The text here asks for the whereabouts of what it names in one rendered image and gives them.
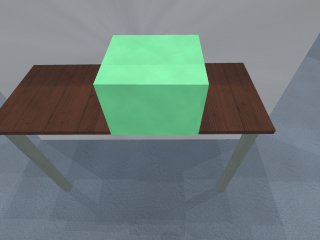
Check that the table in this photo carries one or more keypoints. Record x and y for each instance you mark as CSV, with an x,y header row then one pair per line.
x,y
61,100

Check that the carton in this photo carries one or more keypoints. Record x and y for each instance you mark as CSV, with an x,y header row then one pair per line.
x,y
153,85

